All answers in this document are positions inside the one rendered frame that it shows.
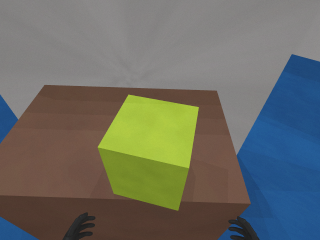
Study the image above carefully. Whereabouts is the pedestal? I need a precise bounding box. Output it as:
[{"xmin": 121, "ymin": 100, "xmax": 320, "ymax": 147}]
[{"xmin": 0, "ymin": 85, "xmax": 251, "ymax": 240}]

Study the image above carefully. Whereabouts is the robot left hand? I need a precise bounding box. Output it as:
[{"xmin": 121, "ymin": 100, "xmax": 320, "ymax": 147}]
[{"xmin": 62, "ymin": 212, "xmax": 96, "ymax": 240}]

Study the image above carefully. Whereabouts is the robot right hand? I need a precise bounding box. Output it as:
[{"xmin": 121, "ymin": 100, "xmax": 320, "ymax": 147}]
[{"xmin": 228, "ymin": 216, "xmax": 260, "ymax": 240}]

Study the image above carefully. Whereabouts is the carton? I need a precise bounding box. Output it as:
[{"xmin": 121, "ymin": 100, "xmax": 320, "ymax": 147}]
[{"xmin": 97, "ymin": 95, "xmax": 199, "ymax": 211}]

